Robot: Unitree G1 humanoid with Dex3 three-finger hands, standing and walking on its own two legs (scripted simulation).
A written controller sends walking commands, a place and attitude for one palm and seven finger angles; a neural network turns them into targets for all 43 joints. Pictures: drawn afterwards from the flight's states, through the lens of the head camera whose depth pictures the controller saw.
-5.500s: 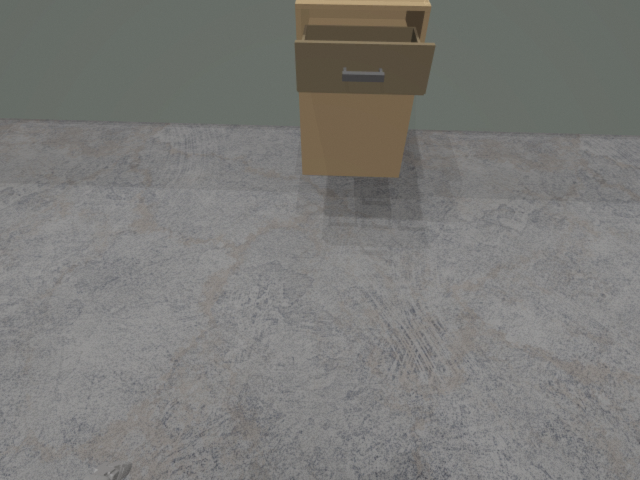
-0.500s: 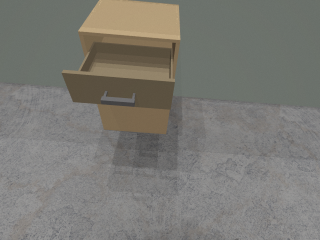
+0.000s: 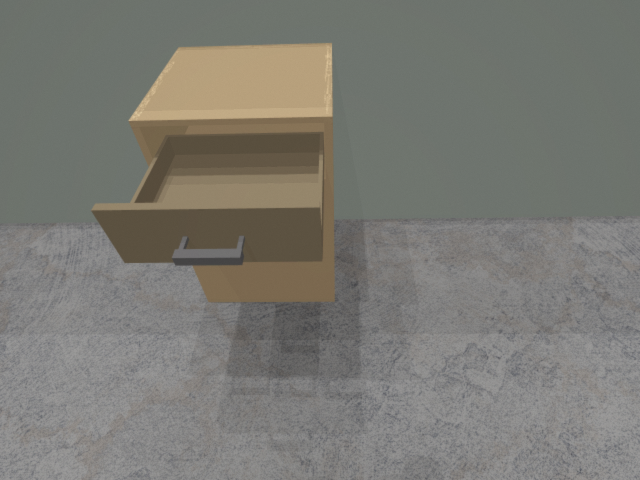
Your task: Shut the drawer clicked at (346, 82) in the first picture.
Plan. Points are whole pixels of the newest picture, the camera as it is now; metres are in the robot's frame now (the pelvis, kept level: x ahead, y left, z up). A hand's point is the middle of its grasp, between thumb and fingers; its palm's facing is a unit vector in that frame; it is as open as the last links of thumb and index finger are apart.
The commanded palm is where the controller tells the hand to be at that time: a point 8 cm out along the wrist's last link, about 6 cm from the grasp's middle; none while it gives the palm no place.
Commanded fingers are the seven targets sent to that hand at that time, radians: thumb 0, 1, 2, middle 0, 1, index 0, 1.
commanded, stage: take the last steps up to it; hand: left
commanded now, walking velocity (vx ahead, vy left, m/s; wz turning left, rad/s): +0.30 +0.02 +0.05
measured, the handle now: (210, 249) +0.55 +0.25 -0.10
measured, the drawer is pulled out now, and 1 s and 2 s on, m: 0.29 0.29 0.29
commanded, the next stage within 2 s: come to a stop and stand still in 0.56 s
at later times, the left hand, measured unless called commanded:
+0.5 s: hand out of the picture +0.11 +0.23 -0.19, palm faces +0.07 -0.98 -0.17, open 7.4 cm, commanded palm none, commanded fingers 0.00 0.90 0.90 -0.20 -0.30 -0.20 -0.30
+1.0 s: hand (216, 374) +0.32 +0.20 -0.16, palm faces +0.03 -0.96 -0.26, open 7.2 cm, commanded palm none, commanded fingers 0.00 0.90 0.90 -0.20 -0.30 -0.20 -0.30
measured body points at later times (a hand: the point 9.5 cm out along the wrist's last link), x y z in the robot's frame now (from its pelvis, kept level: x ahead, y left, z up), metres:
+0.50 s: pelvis +0.15 +0.06 -0.01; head +0.17 +0.07 +0.44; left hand +0.11 +0.28 -0.17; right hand +0.24 -0.17 -0.15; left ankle +0.20 +0.16 -0.74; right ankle +0.10 -0.06 -0.67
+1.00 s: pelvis +0.23 +0.02 +0.00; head +0.27 -0.01 +0.45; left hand +0.31 +0.25 -0.13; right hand +0.24 -0.20 -0.17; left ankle +0.19 +0.16 -0.69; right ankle +0.26 -0.07 -0.74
